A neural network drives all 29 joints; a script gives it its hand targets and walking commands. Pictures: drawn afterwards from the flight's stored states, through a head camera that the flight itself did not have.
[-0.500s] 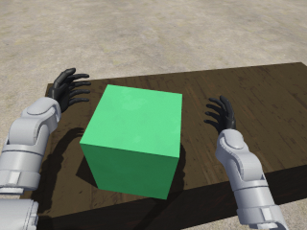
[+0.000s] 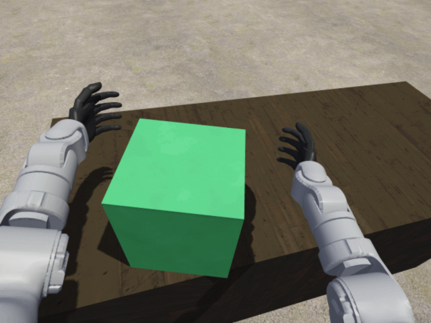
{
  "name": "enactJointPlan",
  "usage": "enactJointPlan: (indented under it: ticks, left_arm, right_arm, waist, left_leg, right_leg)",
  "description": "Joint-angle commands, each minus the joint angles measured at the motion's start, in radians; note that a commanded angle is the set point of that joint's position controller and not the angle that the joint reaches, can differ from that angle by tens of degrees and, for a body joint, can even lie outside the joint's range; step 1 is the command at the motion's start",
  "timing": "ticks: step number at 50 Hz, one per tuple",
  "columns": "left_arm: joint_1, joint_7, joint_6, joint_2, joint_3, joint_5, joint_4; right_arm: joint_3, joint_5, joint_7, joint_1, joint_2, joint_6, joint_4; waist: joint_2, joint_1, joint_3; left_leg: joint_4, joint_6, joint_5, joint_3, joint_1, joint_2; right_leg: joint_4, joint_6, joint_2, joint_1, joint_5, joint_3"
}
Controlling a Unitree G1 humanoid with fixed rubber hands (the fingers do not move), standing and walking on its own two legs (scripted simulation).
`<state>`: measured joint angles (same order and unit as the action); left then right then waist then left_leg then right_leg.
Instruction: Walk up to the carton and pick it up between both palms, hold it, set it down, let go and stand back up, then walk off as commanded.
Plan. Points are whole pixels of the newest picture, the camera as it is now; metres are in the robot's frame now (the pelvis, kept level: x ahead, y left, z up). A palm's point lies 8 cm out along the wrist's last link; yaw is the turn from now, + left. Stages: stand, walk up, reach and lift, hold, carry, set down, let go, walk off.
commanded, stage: reach and lift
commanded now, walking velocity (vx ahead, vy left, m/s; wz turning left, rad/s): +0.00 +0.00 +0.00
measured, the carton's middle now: (185, 201) +0.37 -0.01 +0.01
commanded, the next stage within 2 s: none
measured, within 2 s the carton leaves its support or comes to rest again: neither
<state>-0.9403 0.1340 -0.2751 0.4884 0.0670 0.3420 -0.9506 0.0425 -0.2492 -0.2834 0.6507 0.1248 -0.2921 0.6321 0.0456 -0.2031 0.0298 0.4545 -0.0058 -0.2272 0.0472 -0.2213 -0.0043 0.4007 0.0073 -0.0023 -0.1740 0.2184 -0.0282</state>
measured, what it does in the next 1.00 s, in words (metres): stands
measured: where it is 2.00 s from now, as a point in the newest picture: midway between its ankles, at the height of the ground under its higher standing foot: outside the picture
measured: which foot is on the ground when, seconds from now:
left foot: down 0.00-1.00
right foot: down 0.00-1.00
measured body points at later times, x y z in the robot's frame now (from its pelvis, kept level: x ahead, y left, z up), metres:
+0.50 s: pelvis -0.01 +0.00 -0.01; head +0.06 +0.04 +0.44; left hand +0.48 +0.14 +0.05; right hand +0.36 -0.22 +0.03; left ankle +0.01 +0.12 -0.74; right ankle +0.00 -0.12 -0.74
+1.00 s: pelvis -0.01 +0.01 -0.01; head +0.05 +0.05 +0.43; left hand +0.46 +0.11 +0.04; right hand +0.35 -0.20 +0.03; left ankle +0.01 +0.12 -0.74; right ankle +0.00 -0.12 -0.74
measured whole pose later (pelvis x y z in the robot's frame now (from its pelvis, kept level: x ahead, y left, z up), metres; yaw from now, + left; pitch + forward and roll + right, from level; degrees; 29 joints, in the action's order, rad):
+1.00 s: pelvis -0.01 +0.01 -0.01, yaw -1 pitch +16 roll -3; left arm -0.88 0.05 0.15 0.28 0.05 0.18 -1.23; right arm 0.04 -0.21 -0.27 0.62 -0.01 0.25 1.03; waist 0.03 -0.20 -0.18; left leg 0.54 -0.01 -0.21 0.05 -0.60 -0.03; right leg 0.42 0.01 0.02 -0.53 0.17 -0.03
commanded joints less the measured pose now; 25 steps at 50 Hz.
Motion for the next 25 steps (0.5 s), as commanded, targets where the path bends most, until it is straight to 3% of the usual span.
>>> enactJointPlan:
  ticks: [1,3,4,5,7,8,9,10,11,12,13,14,15,16,18,20,21,22,23,24,25]
  left_arm:
    - [-0.374,0.005,0.196,0.075,-0.062,-0.115,0.121]
    - [-0.403,-0.011,0.261,0.066,-0.059,-0.117,0.088]
    - [-0.410,-0.016,0.278,0.081,-0.073,-0.110,0.033]
    - [-0.409,-0.028,0.293,0.069,-0.070,-0.134,0.057]
    - [-0.391,-0.028,0.329,0.060,-0.080,-0.142,0.007]
    - [-0.441,-0.038,0.350,0.075,-0.078,-0.155,0.036]
    - [-0.468,-0.043,0.358,0.078,-0.067,-0.148,-0.038]
    - [-0.456,-0.049,0.370,0.049,-0.047,-0.145,-0.043]
    - [-0.506,-0.054,0.379,0.063,-0.044,-0.125,-0.084]
    - [-0.483,-0.062,0.397,0.020,-0.018,-0.120,-0.072]
    - [-0.493,-0.068,0.408,0.043,-0.022,-0.100,-0.061]
    - [-0.486,-0.068,0.421,0.021,-0.007,-0.081,-0.101]
    - [-0.502,-0.080,0.436,-0.011,0.041,-0.062,-0.089]
    - [-0.462,-0.071,0.435,-0.006,0.016,-0.061,-0.182]
    - [-0.479,-0.078,0.466,-0.010,0.019,-0.050,-0.186]
    - [-0.460,-0.086,0.490,-0.044,0.037,-0.057,-0.183]
    - [-0.465,-0.084,0.492,-0.054,0.037,-0.069,-0.229]
    - [-0.405,-0.084,0.498,-0.067,0.015,-0.090,-0.226]
    - [-0.420,-0.083,0.496,-0.075,-0.007,-0.120,-0.234]
    - [-0.456,-0.087,0.494,-0.055,-0.022,-0.133,-0.208]
    - [-0.421,-0.086,0.491,-0.079,-0.031,-0.176,-0.231]
  right_arm:
    - [0.027,-0.012,0.006,0.382,0.036,0.222,-0.186]
    - [0.056,0.025,0.008,0.387,0.044,0.266,-0.116]
    - [0.036,0.028,0.010,0.396,0.040,0.277,-0.103]
    - [0.046,0.030,0.012,0.377,0.046,0.291,-0.059]
    - [0.008,0.037,0.017,0.333,0.019,0.303,0.023]
    - [0.010,0.030,0.023,0.354,0.017,0.312,0.044]
    - [0.031,0.040,0.032,0.396,0.033,0.303,0.096]
    - [0.034,0.043,0.029,0.367,0.013,0.315,0.113]
    - [0.036,0.043,0.031,0.427,0.009,0.315,0.120]
    - [0.070,0.065,0.023,0.404,0.007,0.336,0.136]
    - [0.047,0.062,0.023,0.437,0.011,0.356,0.061]
    - [0.037,0.062,0.025,0.459,0.008,0.361,0.075]
    - [0.072,0.064,0.027,0.489,0.017,0.386,0.049]
    - [0.046,0.073,0.022,0.470,-0.006,0.397,0.086]
    - [0.059,0.093,0.018,0.522,-0.016,0.439,0.013]
    - [0.075,0.094,0.021,0.489,-0.011,0.478,0.034]
    - [0.060,0.111,0.021,0.467,-0.016,0.488,0.103]
    - [0.021,0.076,0.028,0.411,-0.017,0.498,0.114]
    - [0.034,0.077,0.027,0.418,-0.013,0.511,0.169]
    - [0.029,0.069,0.025,0.426,0.001,0.518,0.147]
    - [0.020,0.063,0.026,0.386,-0.003,0.529,0.222]
  waist:
    - [-0.122,0.020,-0.637]
    - [-0.119,-0.005,-0.665]
    - [-0.111,0.010,-0.634]
    - [-0.136,-0.002,-0.640]
    - [-0.115,0.004,-0.589]
    - [-0.171,0.026,-0.617]
    - [-0.169,0.012,-0.557]
    - [-0.187,-0.007,-0.576]
    - [-0.196,0.015,-0.570]
    - [-0.194,-0.029,-0.593]
    - [-0.180,0.002,-0.664]
    - [-0.155,-0.004,-0.679]
    - [-0.189,-0.033,-0.729]
    - [-0.149,-0.022,-0.713]
    - [-0.162,-0.001,-0.847]
    - [-0.224,-0.012,-0.948]
    - [-0.217,-0.009,-0.938]
    - [-0.207,0.007,-0.976]
    - [-0.250,0.014,-0.963]
    - [-0.255,0.021,-0.961]
    - [-0.268,0.015,-0.941]
  left_leg:
    - [-0.004,-0.014,0.358,-0.054,0.150,0.024]
    - [0.005,-0.021,0.345,-0.047,0.157,0.017]
    - [0.011,-0.015,0.323,-0.049,0.118,0.020]
    - [0.012,-0.023,0.335,-0.044,0.129,0.019]
    - [-0.004,-0.008,0.268,-0.044,0.113,0.023]
    - [0.000,-0.019,0.271,-0.045,0.093,0.021]
    - [-0.005,-0.012,0.208,-0.043,0.059,0.016]
    - [-0.015,-0.019,0.204,-0.040,0.096,0.010]
    - [-0.017,-0.011,0.130,-0.045,0.047,0.008]
    - [-0.005,-0.016,0.145,-0.042,0.054,0.007]
    - [0.004,-0.009,0.162,-0.057,0.033,0.008]
    - [0.011,-0.007,0.150,-0.047,0.031,0.001]
    - [0.044,-0.018,0.166,-0.038,0.034,-0.004]
    - [0.055,-0.014,0.142,-0.054,-0.008,0.007]
    - [0.095,-0.014,0.163,-0.058,-0.057,0.004]
    - [0.133,-0.035,0.244,-0.050,-0.013,0.004]
    - [0.154,-0.046,0.268,-0.042,-0.012,0.003]
    - [0.165,-0.052,0.359,-0.038,0.055,0.001]
    - [0.177,-0.064,0.371,-0.049,0.056,0.006]
    - [0.176,-0.070,0.406,-0.043,0.071,0.006]
    - [0.184,-0.083,0.441,-0.047,0.090,0.015]
  right_leg:
    - [0.005,0.030,0.017,0.118,-0.719,0.002]
    - [-0.004,0.030,0.024,0.053,-0.649,-0.006]
    - [0.003,0.025,0.020,0.045,-0.632,0.000]
    - [0.004,0.020,0.021,0.033,-0.623,-0.004]
    - [-0.006,0.020,0.011,0.024,-0.577,0.010]
    - [-0.005,0.013,0.010,0.011,-0.531,0.009]
    - [0.000,0.004,0.016,-0.054,-0.416,-0.005]
    - [-0.019,-0.003,0.020,-0.072,-0.381,-0.014]
    - [-0.015,-0.001,0.015,-0.118,-0.290,-0.015]
    - [-0.022,-0.006,0.015,-0.125,-0.314,-0.011]
    - [-0.004,-0.003,0.010,-0.101,-0.349,-0.004]
    - [0.004,0.000,0.016,-0.142,-0.331,-0.016]
    - [0.021,-0.012,0.022,-0.185,-0.339,-0.021]
    - [0.018,0.003,0.013,-0.172,-0.329,-0.015]
    - [0.056,0.005,0.009,-0.208,-0.358,-0.011]
    - [0.083,0.000,0.015,-0.254,-0.407,-0.018]
    - [0.082,-0.002,0.014,-0.261,-0.420,-0.015]
    - [0.081,-0.003,0.019,-0.246,-0.478,-0.020]
    - [0.080,-0.007,0.015,-0.263,-0.466,-0.017]
    - [0.082,-0.009,0.024,-0.238,-0.484,-0.023]
    - [0.072,-0.011,0.029,-0.245,-0.510,-0.028]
